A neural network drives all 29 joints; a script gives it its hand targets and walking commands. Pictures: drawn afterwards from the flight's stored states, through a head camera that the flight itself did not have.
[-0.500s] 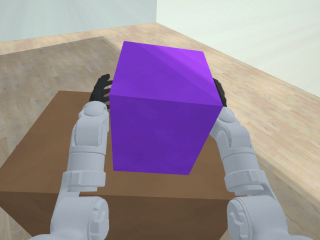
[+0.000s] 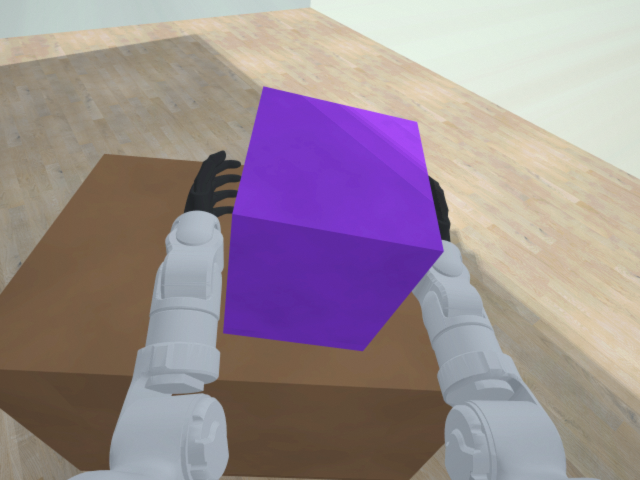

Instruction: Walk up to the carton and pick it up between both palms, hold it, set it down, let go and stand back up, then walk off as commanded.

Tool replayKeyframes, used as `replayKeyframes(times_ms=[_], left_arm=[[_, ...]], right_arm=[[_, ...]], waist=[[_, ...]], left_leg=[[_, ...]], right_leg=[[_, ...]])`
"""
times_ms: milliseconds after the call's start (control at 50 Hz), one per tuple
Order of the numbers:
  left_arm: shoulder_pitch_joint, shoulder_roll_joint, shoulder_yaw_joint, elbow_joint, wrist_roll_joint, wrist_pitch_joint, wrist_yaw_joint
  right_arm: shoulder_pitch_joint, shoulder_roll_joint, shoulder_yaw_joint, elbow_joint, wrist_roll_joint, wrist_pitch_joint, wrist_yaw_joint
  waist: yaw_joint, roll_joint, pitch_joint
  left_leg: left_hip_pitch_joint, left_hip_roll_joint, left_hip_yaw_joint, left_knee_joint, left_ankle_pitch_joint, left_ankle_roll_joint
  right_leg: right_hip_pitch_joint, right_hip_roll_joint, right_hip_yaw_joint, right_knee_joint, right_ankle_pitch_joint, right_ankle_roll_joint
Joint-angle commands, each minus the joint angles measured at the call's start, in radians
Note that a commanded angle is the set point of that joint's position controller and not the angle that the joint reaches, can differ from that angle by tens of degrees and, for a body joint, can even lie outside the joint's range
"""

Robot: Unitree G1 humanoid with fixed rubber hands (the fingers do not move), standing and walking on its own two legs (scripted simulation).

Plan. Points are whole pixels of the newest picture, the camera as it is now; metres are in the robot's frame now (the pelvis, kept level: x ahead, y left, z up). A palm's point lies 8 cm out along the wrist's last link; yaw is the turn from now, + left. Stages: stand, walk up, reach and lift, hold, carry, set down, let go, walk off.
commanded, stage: set down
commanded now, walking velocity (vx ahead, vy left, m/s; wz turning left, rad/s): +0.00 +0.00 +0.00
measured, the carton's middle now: (317, 230) +0.39 +0.02 +0.12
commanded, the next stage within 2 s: none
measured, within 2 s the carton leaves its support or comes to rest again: neither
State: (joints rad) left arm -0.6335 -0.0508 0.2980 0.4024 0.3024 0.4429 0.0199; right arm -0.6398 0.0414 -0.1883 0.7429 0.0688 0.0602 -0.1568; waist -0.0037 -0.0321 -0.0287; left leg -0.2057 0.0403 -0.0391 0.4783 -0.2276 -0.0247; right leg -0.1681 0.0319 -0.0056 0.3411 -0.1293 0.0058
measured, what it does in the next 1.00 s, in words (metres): stands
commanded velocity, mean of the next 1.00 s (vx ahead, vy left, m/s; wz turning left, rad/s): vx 0.00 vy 0.00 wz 0.00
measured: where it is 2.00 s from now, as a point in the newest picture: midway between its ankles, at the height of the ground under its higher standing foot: outside the picture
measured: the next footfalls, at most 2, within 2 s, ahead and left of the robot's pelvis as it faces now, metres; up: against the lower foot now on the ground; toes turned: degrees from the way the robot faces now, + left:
none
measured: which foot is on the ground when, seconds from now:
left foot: down 0.00-1.00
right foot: down 0.00-1.00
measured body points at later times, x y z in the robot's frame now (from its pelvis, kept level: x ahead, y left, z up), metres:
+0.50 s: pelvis +0.01 +0.00 +0.00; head -0.01 +0.03 +0.45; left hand +0.39 +0.17 +0.12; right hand +0.39 -0.13 +0.12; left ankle +0.02 +0.13 -0.74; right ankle +0.04 -0.13 -0.74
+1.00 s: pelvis +0.02 +0.00 +0.00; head +0.00 +0.03 +0.45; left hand +0.40 +0.15 +0.08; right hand +0.40 -0.15 +0.09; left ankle +0.02 +0.13 -0.74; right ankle +0.04 -0.13 -0.74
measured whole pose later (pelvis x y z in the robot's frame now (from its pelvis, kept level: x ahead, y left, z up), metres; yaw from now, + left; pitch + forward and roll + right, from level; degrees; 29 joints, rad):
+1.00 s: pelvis +0.02 +0.00 +0.00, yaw +0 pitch -1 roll -2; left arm -0.54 -0.09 0.27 0.62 0.30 0.19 0.11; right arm -0.59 -0.02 -0.14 0.88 0.07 -0.08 -0.12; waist 0.00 -0.03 -0.02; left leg -0.20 0.04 -0.04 0.46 -0.24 -0.02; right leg -0.16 0.03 -0.01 0.32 -0.14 0.01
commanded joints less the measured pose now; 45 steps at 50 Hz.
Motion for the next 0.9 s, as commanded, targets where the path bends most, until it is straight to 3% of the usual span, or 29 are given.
replayKeyframes(times_ms=[0,40,160,260,400,460,580,660,720,760,880], left_arm=[[-0.627,-0.618,-0.551,-0.236,-0.157,-0.136,-0.111],[-0.602,-0.63,-0.574,-0.265,-0.163,-0.143,-0.104],[-0.528,-0.624,-0.56,-0.288,-0.147,-0.131,-0.11],[-0.523,-0.619,-0.551,-0.24,-0.129,-0.135,-0.113],[-0.555,-0.63,-0.526,-0.168,-0.113,-0.167,-0.104],[-0.543,-0.62,-0.488,-0.13,-0.085,-0.188,-0.096],[-0.59,-0.651,-0.502,-0.086,-0.096,-0.25,-0.067],[-0.588,-0.663,-0.483,-0.06,-0.087,-0.297,-0.047],[-0.594,-0.672,-0.486,-0.053,-0.087,-0.327,-0.034],[-0.584,-0.66,-0.454,-0.017,-0.074,-0.337,-0.035],[-0.562,-0.658,-0.418,0.026,-0.055,-0.368,-0.028]], right_arm=[[-0.828,0.503,0.476,-0.412,-0.002,-0.12,0.149],[-0.82,0.517,0.526,-0.456,0.027,-0.124,0.143],[-0.753,0.507,0.559,-0.477,0.048,-0.108,0.134],[-0.726,0.468,0.488,-0.405,0.012,-0.112,0.143],[-0.731,0.457,0.418,-0.323,-0.034,-0.131,0.175],[-0.681,0.455,0.383,-0.229,-0.05,-0.134,0.194],[-0.7,0.457,0.365,-0.203,-0.061,-0.174,0.219],[-0.702,0.478,0.38,-0.188,-0.06,-0.195,0.23],[-0.688,0.486,0.37,-0.169,-0.063,-0.209,0.234],[-0.679,0.493,0.372,-0.15,-0.071,-0.209,0.237],[-0.653,0.477,0.332,-0.105,-0.089,-0.222,0.248]], waist=[[-0.011,0.075,-0.562],[-0.002,0.075,-0.568],[0.006,0.074,-0.535],[-0.017,0.091,-0.482],[-0.007,0.094,-0.435],[0.007,0.099,-0.394],[0.014,0.107,-0.43],[0.046,0.099,-0.462],[0.041,0.104,-0.48],[0.062,0.095,-0.455],[0.071,0.101,-0.439]], left_leg=[[0.339,-0.065,0.057,-0.087,0.455,-0.042],[0.34,-0.068,0.052,-0.069,0.539,-0.05],[0.306,-0.068,0.048,-0.083,0.54,-0.046],[0.314,-0.061,0.047,-0.102,0.465,-0.054],[0.29,-0.053,0.055,-0.131,0.369,-0.059],[0.274,-0.049,0.061,-0.153,0.32,-0.06],[0.286,-0.04,0.058,-0.149,0.328,-0.068],[0.278,-0.04,0.062,-0.142,0.369,-0.066],[0.282,-0.04,0.062,-0.132,0.406,-0.075],[0.247,-0.045,0.073,-0.14,0.38,-0.062],[0.231,-0.036,0.079,-0.15,0.368,-0.063]], right_leg=[[0.28,0.04,-0.097,-0.057,0.174,0.001],[0.312,0.044,-0.092,-0.047,0.246,0.008],[0.349,0.04,-0.08,-0.039,0.282,0.017],[0.276,0.039,-0.094,-0.058,0.185,0.006],[0.213,0.038,-0.106,-0.067,0.095,-0.009],[0.197,0.037,-0.11,-0.074,0.05,-0.014],[0.163,0.039,-0.111,-0.074,0.051,-0.021],[0.162,0.042,-0.101,-0.069,0.084,-0.022],[0.161,0.046,-0.099,-0.066,0.107,-0.024],[0.179,0.035,-0.086,-0.064,0.108,-0.019],[0.155,0.037,-0.089,-0.067,0.091,-0.022]])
